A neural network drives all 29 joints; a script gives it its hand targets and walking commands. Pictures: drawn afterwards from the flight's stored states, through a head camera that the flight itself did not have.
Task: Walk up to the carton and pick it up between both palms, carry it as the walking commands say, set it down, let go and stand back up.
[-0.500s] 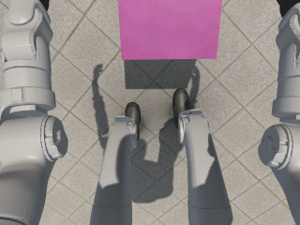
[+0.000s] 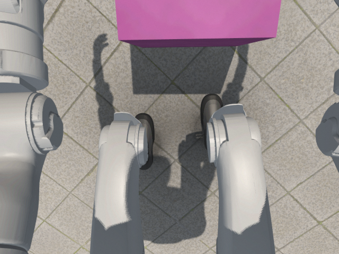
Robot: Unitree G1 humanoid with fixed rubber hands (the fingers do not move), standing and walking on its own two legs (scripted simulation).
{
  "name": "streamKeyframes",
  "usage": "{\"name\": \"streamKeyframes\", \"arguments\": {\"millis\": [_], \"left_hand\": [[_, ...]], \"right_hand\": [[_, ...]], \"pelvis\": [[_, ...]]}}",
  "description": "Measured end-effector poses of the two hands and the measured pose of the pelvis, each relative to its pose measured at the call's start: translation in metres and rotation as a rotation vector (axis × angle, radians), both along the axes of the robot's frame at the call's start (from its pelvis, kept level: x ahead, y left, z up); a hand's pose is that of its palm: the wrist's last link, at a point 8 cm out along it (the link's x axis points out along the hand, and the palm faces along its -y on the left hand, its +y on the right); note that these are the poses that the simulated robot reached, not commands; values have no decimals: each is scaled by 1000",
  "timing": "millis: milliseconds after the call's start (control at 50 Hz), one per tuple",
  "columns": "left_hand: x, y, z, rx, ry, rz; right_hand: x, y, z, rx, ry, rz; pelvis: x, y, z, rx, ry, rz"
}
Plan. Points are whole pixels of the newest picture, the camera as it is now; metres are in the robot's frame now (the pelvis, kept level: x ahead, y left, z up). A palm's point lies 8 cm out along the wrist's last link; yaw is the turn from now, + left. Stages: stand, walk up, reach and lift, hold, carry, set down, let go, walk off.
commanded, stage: reach and lift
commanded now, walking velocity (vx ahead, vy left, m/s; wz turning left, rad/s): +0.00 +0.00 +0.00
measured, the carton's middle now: out of the picture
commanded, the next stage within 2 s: none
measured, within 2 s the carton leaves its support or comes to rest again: neither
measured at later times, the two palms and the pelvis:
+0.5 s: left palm out of the picture +0.59 +0.16 -0.29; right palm out of the picture +0.54 -0.27 -0.28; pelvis +0.03 +0.00 -0.10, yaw +1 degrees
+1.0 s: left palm out of the picture +0.59 +0.16 -0.29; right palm out of the picture +0.55 -0.26 -0.30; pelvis +0.02 +0.00 -0.12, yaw +2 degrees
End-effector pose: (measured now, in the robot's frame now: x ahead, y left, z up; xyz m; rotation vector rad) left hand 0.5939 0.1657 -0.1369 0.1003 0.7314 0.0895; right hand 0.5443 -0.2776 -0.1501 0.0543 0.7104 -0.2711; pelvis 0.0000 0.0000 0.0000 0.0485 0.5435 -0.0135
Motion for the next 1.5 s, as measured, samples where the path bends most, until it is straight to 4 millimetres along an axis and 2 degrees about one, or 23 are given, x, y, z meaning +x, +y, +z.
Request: {"name": "streamKeyframes", "arguments": {"millis": [140, 380, 480, 620, 720, 820, 940, 1140, 1300, 1500], "left_hand": [[2, -8, -45, -10, -18, -3], [-5, 1, -126, 12, 13, -21], [-2, -2, -148, -20, -10, -28], [-10, 0, -167, 3, 20, -49], [-14, 6, -168, -9, 2, -27], [-10, 7, -161, -5, -10, -25], [-5, 1, -156, -24, -10, -20], [-6, -21, -159, -33, 6, -42], [-7, -32, -162, -30, 9, -56], [-8, -26, -162, -27, 15, -54]], "right_hand": [[2, 3, -42, -24, -4, 23], [4, 15, -116, -19, 23, 22], [1, 9, -130, -80, 35, 20], [-4, 9, -148, -45, 59, -5], [2, 12, -151, -35, 34, -3], [6, 12, -146, -37, 24, -5], [5, 15, -143, -40, 32, 5], [4, 17, -146, -28, 46, 1], [6, 29, -147, -15, 55, 24], [11, 35, -146, -27, 43, 42]], "pelvis": [[3, -6, -39, 17, 5, -2], [21, -7, -83, 5, 29, 13], [28, -4, -99, -10, 28, 32], [31, 0, -110, -34, 27, 33], [29, 0, -114, -30, 28, 47], [25, -1, -117, -30, 21, 52], [21, -3, -117, -30, 16, 49], [19, -4, -114, -29, 23, 42], [19, -5, -113, -30, 24, 31], [19, -5, -111, -29, 28, 34]]}}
